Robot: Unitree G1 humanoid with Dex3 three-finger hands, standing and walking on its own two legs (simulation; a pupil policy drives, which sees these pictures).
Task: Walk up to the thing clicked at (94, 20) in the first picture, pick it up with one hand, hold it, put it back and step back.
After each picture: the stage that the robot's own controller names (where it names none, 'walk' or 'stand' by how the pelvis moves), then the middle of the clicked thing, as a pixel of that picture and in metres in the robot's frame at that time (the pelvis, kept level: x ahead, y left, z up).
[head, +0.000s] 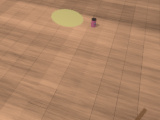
stand; (93, 22) +1.78 -0.15 -0.72
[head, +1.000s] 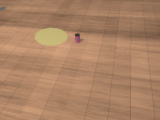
walk; (77, 38) +1.65 +0.19 -0.69
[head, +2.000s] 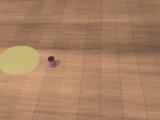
walk; (52, 62) +1.04 +0.39 -0.71
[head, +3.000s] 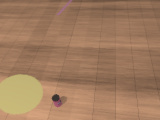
walk; (56, 100) +0.65 +0.31 -0.72
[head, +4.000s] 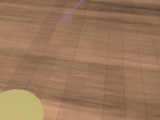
walk; out of the picture +0.43 +0.18 -0.71
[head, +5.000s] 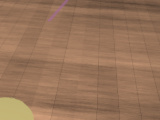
stand; out of the picture +0.34 +0.20 -0.71
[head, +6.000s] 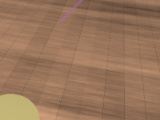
stand; out of the picture +0.34 +0.17 -0.72
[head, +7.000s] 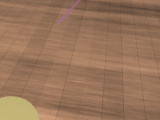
stand; out of the picture +0.34 +0.18 -0.73
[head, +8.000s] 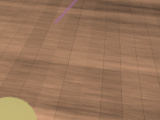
stand; out of the picture +0.33 +0.19 -0.73
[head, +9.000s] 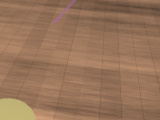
stand; out of the picture +0.32 +0.19 -0.73
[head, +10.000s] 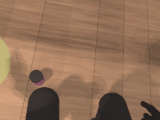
go down; (37, 78) +0.38 +0.21 -0.42
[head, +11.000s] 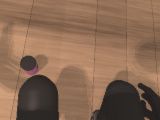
go down; (30, 66) +0.40 +0.24 -0.31
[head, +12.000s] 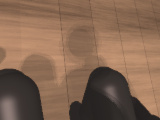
close in; out of the picture +0.37 +0.27 -0.23
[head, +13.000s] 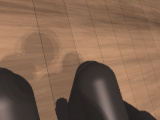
close; out of the picture +0.37 +0.27 -0.21
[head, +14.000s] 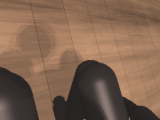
lift; out of the picture +0.37 +0.28 -0.21
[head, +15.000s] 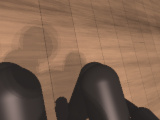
lift; out of the picture +0.33 +0.26 -0.22
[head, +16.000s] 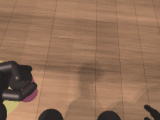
lift; (23, 85) +0.32 +0.19 -0.01
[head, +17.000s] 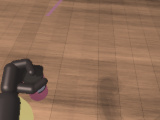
hold; (35, 84) +0.34 +0.16 +0.03
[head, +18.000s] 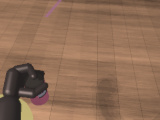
hold; (37, 89) +0.33 +0.16 +0.00
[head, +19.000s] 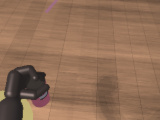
hold; (38, 90) +0.32 +0.16 -0.01
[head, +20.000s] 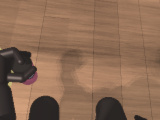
crouch; (25, 70) +0.38 +0.20 -0.09
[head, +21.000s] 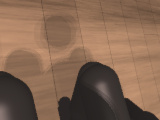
lower; out of the picture +0.37 +0.29 -0.22
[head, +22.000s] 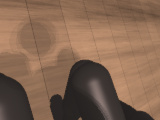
lower; out of the picture +0.38 +0.29 -0.22
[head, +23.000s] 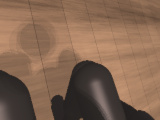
lower; out of the picture +0.38 +0.29 -0.22
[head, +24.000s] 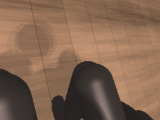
lower; out of the picture +0.37 +0.30 -0.22
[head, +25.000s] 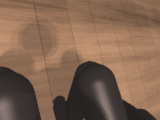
loosen; out of the picture +0.36 +0.29 -0.22
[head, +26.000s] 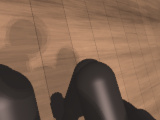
withdraw; out of the picture +0.36 +0.28 -0.22
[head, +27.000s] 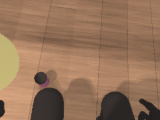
walk; (42, 80) +0.40 +0.22 -0.43
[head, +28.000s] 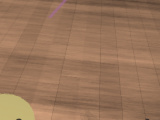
stand; out of the picture +0.33 +0.18 -0.66
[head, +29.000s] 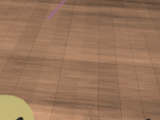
stand; out of the picture +0.34 +0.19 -0.66
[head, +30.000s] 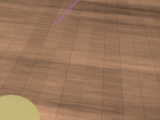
stand; out of the picture +0.35 +0.17 -0.71
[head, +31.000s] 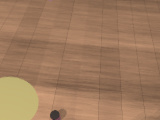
walk; (55, 116) +0.39 +0.18 -0.70
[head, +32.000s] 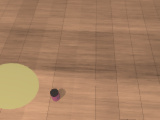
walk; (55, 95) +0.53 +0.23 -0.69
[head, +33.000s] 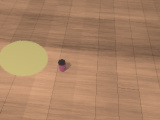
walk; (62, 65) +0.85 +0.19 -0.70
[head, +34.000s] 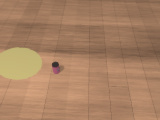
stand; (55, 68) +0.94 +0.24 -0.70
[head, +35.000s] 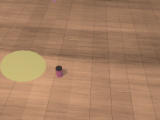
stand; (59, 71) +0.95 +0.23 -0.72
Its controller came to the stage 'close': yes
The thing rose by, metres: 0.71
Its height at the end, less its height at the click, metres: +0.00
